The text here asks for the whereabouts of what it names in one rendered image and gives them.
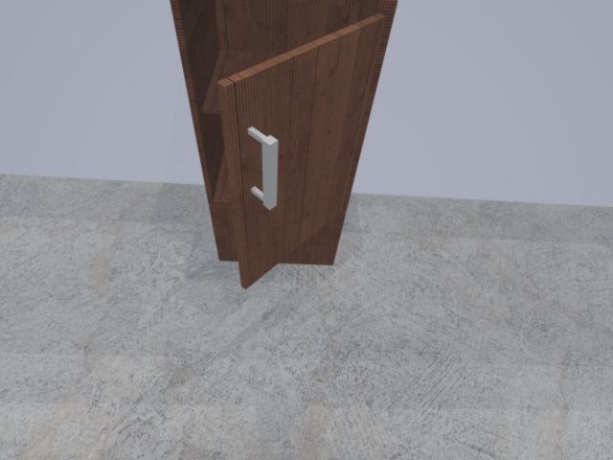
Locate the cupboard door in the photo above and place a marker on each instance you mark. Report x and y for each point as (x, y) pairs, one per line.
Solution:
(312, 99)

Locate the handle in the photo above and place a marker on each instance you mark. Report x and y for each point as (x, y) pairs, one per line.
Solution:
(269, 168)

